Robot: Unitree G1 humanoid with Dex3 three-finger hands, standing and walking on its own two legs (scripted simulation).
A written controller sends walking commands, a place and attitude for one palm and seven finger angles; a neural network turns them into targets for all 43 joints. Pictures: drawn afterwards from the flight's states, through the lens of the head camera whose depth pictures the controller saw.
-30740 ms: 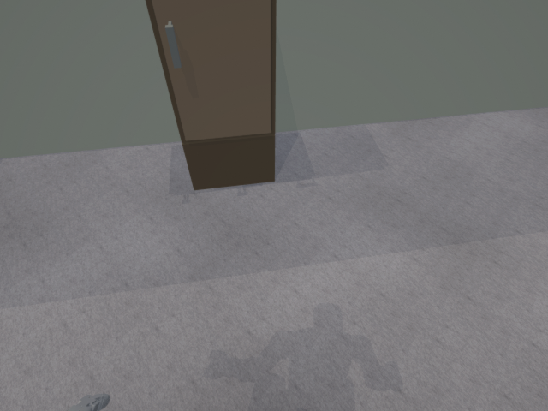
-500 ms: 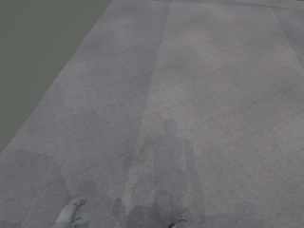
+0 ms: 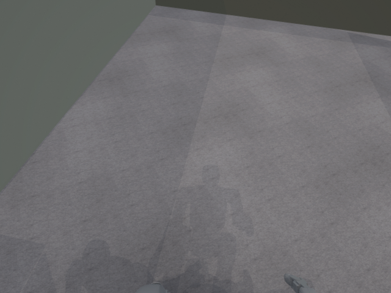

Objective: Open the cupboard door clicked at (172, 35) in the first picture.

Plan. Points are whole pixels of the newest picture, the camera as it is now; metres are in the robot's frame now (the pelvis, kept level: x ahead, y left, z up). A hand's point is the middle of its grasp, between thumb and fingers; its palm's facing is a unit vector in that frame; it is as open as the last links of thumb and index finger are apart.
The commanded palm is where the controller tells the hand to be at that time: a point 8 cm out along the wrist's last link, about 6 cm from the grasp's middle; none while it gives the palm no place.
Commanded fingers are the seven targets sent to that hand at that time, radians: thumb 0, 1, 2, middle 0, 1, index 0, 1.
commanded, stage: walk to a spot facing it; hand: left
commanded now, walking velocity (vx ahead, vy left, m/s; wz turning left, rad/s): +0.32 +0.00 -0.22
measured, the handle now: out of the picture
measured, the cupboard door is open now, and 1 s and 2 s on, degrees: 46 46 46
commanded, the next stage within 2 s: turn to face it in 0.16 s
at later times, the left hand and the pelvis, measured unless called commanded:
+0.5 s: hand (154, 235) +0.27 +0.13 -0.14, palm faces +0.03 -0.97 -0.22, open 7.3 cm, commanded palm none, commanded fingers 0.00 0.90 0.90 -0.20 -0.30 -0.20 -0.30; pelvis +0.19 -0.06 +0.02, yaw +2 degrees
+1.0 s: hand (145, 223) +0.30 +0.16 -0.14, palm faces +0.32 -0.91 -0.26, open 7.4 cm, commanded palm none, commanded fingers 0.00 0.90 0.90 -0.20 -0.30 -0.20 -0.30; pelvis +0.26 -0.08 +0.01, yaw +18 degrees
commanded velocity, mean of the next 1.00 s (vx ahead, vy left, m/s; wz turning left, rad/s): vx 0.06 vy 0.00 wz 0.38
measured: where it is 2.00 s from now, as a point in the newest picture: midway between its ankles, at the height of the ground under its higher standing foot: (219, 277)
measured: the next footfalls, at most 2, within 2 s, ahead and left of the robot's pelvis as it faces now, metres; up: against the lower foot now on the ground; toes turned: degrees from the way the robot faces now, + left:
right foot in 0.36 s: +0.26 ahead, -0.16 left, +0.00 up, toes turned -10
left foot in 0.70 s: +0.30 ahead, +0.07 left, +0.00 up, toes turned +16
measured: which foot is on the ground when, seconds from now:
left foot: down 0.00-0.34, up 0.36-0.68, down 0.70-1.00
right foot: up 0.00-0.34, down 0.36-0.70, up 0.72-1.00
